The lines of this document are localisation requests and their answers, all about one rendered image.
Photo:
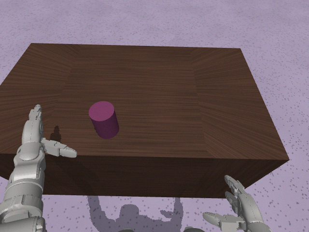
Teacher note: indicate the right robot arm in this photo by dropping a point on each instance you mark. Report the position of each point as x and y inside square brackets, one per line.
[258, 227]

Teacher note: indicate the left robot hand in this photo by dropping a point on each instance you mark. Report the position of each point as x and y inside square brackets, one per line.
[33, 132]

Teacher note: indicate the can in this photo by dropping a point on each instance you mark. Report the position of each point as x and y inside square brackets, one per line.
[104, 119]

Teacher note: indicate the right robot hand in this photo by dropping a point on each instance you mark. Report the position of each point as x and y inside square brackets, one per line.
[244, 206]

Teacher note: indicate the left robot arm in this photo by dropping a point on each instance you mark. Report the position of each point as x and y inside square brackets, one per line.
[22, 206]

